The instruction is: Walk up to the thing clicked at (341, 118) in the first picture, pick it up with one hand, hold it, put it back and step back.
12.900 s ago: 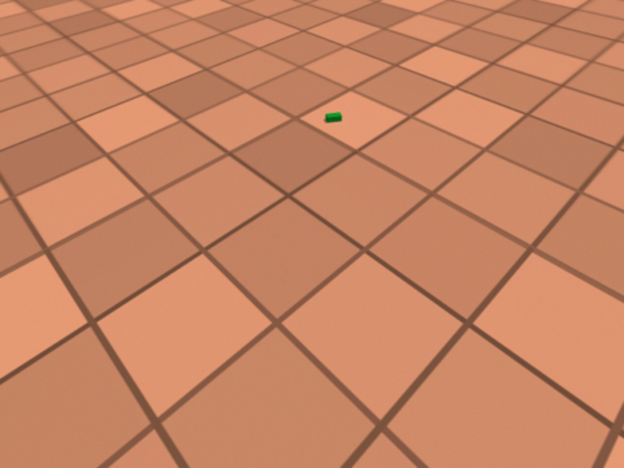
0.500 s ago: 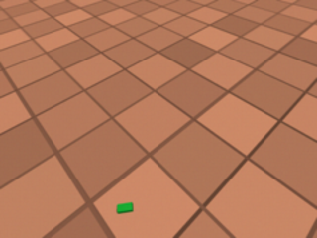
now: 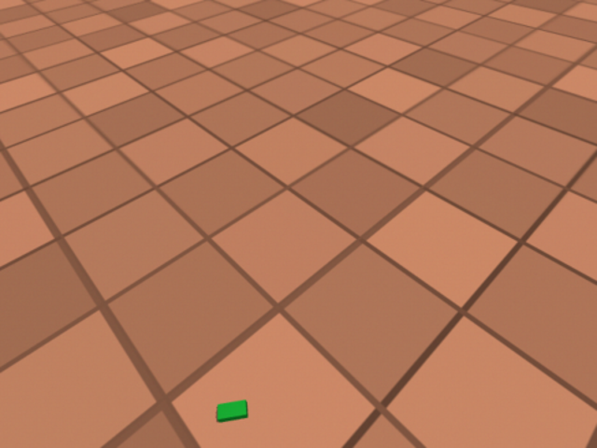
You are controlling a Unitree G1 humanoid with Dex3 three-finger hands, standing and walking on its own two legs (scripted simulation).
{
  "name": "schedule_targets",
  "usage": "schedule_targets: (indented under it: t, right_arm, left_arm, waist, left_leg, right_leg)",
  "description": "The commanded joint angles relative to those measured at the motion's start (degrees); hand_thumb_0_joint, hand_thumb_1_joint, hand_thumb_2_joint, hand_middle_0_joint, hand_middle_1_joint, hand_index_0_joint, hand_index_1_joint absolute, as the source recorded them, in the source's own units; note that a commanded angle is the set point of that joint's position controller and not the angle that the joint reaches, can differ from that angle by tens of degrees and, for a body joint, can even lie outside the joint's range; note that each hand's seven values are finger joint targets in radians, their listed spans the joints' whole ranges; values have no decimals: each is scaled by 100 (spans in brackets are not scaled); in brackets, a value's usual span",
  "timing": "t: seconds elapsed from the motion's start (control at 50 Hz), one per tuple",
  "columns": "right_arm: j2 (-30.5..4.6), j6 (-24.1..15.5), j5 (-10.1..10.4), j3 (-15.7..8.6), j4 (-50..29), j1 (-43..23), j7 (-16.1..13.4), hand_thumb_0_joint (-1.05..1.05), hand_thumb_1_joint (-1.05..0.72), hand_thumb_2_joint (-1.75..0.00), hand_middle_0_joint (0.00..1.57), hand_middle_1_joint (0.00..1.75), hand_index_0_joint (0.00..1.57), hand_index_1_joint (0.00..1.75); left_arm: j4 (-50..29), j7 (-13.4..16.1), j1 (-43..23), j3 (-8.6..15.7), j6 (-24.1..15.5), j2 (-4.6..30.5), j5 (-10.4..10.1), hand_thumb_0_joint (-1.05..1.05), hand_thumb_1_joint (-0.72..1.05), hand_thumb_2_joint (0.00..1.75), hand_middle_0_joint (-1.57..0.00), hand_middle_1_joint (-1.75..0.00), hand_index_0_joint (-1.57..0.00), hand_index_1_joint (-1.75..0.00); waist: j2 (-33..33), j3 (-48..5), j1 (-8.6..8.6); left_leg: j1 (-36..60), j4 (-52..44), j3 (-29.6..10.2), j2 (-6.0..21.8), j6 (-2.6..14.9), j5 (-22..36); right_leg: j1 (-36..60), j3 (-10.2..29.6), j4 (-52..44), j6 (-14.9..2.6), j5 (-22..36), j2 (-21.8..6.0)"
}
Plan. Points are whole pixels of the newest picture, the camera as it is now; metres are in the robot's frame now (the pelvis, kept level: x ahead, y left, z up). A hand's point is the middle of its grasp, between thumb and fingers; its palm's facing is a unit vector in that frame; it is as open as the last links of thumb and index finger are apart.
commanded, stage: stand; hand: left
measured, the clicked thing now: (232, 411) +0.39 +0.27 -0.76
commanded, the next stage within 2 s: none
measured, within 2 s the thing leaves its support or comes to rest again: neither
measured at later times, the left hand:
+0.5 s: hand out of the picture +0.11 +0.26 -0.16, palm faces -0.02 -0.94 -0.34, open 7.4 cm
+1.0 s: hand out of the picture +0.09 +0.26 -0.15, palm faces -0.01 -0.94 -0.35, open 7.4 cm
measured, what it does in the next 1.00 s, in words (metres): stands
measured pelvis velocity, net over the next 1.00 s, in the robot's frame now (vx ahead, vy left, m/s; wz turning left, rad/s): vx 0.02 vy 0.01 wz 0.01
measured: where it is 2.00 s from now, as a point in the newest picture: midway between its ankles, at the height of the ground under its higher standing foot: outside the picture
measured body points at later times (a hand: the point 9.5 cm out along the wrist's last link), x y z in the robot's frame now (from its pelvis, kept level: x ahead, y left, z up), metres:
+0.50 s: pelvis +0.03 +0.01 +0.00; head +0.04 +0.01 +0.45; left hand +0.11 +0.31 -0.13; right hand +0.12 -0.29 -0.13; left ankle +0.00 +0.13 -0.75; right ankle +0.01 -0.11 -0.75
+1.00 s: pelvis +0.02 +0.01 +0.00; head +0.03 +0.01 +0.45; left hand +0.09 +0.31 -0.13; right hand +0.10 -0.29 -0.13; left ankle +0.00 +0.13 -0.75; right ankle +0.01 -0.11 -0.75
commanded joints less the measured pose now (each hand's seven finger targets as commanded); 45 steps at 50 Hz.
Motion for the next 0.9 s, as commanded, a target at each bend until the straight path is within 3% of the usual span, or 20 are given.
schedule_targets:
  t: [0.0, 0.14, 0.4, 0.88]
  right_arm:
    - [-1235, -202, 11, -220, -290, -236, -59, 0, -90, -90, 20, 30, 20, 30]
    - [-1247, -239, 29, -215, -241, -202, -99, 0, -90, -90, 20, 30, 20, 30]
    - [-1258, -201, 58, -198, -217, -351, -144, 0, -90, -90, 20, 30, 20, 30]
    - [-1183, -173, 60, -171, -247, -491, -130, 0, -90, -90, 20, 30, 20, 30]
  left_arm:
    - [-295, 84, -185, 232, -214, 1270, -14, 0, 90, 90, -20, -30, -20, -30]
    - [-254, 118, -197, 194, -233, 1238, -31, 0, 90, 90, -20, -30, -20, -30]
    - [-206, 172, -183, 177, -204, 1237, -24, 0, 90, 90, -20, -30, -20, -30]
    - [-183, 187, -260, 204, -203, 1288, -20, 0, 90, 90, -20, -30, -20, -30]
  waist:
    - [38, -144, 58]
    - [95, -477, 26]
    - [98, -538, 26]
    - [59, -375, 27]
  left_leg:
    - [40, -548, -730, 626, 238, 8]
    - [310, -470, -667, 655, 193, 1008]
    - [598, -375, -596, 672, 194, 1773]
    - [470, -534, -623, 621, 195, 1188]
  right_leg:
    - [-39, 714, -538, -112, -27, -729]
    - [354, 600, -320, -99, 1090, -785]
    - [468, 490, -274, -57, 1746, -813]
    - [436, 470, -474, -63, 1228, -832]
